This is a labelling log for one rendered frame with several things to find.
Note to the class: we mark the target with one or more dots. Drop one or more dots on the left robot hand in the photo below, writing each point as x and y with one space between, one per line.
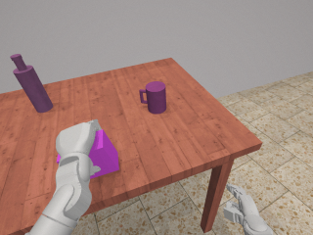
79 139

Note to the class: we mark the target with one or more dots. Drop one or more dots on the table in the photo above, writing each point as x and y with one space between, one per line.
196 133

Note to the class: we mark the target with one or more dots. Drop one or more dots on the sponge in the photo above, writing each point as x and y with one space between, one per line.
102 154

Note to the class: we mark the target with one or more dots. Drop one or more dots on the left robot forearm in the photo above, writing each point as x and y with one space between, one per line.
71 199

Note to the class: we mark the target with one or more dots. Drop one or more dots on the right robot hand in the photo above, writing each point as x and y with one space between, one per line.
246 205

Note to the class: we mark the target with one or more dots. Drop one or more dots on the right robot forearm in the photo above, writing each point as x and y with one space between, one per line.
254 224

